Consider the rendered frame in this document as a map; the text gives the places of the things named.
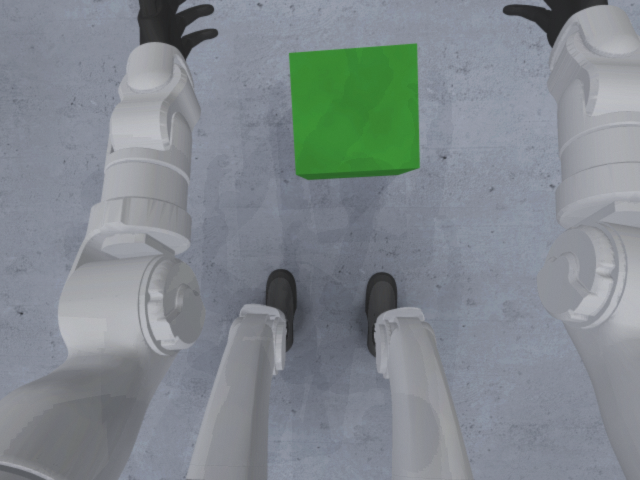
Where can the left robot hand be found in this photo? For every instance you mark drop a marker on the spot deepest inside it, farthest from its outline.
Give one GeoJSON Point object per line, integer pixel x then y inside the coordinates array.
{"type": "Point", "coordinates": [159, 22]}

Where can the robot left upper arm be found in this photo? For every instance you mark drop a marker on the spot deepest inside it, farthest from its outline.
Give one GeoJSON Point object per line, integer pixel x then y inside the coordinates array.
{"type": "Point", "coordinates": [123, 322]}

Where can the robot right upper arm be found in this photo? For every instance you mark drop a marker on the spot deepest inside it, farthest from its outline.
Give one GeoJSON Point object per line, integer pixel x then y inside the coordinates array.
{"type": "Point", "coordinates": [591, 281]}

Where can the robot right forearm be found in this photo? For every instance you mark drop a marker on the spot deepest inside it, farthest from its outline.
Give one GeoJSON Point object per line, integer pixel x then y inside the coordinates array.
{"type": "Point", "coordinates": [595, 81]}

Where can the robot right shin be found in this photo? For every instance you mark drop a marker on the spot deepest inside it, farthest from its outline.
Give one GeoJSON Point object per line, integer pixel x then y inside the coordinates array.
{"type": "Point", "coordinates": [402, 312]}

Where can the right robot thigh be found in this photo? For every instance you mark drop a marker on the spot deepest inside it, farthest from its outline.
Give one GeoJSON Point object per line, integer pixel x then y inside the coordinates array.
{"type": "Point", "coordinates": [427, 442]}

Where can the carton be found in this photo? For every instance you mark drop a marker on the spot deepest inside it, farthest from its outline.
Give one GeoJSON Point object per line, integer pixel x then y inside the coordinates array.
{"type": "Point", "coordinates": [355, 111]}

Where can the right robot hand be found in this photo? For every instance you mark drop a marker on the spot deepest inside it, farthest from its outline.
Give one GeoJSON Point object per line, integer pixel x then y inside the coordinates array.
{"type": "Point", "coordinates": [551, 21]}

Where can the robot left forearm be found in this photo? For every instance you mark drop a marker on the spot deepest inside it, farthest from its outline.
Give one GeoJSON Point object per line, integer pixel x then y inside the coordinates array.
{"type": "Point", "coordinates": [143, 208]}

